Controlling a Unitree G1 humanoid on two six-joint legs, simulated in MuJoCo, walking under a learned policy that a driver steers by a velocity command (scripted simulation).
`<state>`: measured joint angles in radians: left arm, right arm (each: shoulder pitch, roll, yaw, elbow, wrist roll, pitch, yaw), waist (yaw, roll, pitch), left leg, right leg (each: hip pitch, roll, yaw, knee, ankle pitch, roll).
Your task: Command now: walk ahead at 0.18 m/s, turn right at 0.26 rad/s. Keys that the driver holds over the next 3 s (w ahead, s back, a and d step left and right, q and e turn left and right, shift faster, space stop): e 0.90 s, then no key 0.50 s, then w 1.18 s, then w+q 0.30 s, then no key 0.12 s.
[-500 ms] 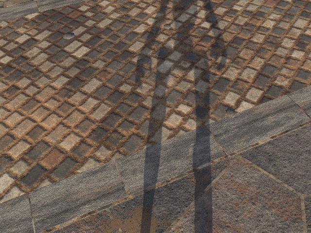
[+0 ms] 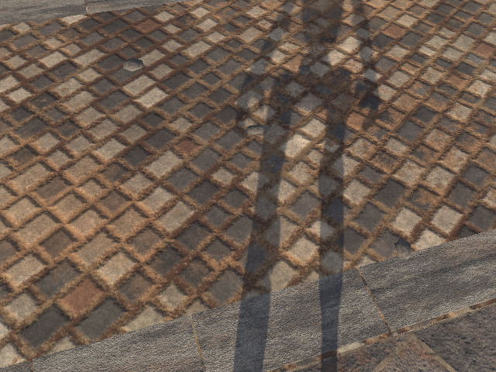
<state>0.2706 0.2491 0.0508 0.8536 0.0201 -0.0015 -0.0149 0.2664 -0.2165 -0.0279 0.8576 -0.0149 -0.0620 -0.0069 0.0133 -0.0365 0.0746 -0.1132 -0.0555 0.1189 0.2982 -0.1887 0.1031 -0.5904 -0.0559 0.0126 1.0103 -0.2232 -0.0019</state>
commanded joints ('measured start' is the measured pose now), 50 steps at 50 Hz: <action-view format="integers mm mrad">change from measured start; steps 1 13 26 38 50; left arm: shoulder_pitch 48 168 -4 -66 -107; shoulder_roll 40 275 182 162 100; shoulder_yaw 11 80 66 68 32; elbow -34 -89 -143 -198 -194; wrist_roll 6 7 -3 11 -10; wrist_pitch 6 -20 34 39 77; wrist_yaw -5 16 15 15 -27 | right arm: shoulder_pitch -30 34 -82 -49 3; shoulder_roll -114 -81 -111 -290 -206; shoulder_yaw -20 -34 -30 -65 -52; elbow -55 -102 -144 -191 -185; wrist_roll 5 7 -6 -26 -12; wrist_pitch -10 47 105 64 58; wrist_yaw -18 -25 -25 -47 -23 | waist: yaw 14 25 14 -7 -51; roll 140 -227 -81 223 214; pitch -64 -236 -137 -66 -114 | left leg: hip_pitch -12 -380 -380 -87 87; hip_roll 244 -23 52 464 310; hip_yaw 8 76 -161 -611 -204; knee -40 949 607 -112 76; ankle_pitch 756 -431 -204 -48 466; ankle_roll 47 -99 -157 128 106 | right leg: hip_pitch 79 645 368 7 123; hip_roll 1 -315 -80 201 115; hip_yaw -41 455 345 95 10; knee -103 -555 -732 -115 -149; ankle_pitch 104 1062 72 -336 -257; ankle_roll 2 -371 -241 1 49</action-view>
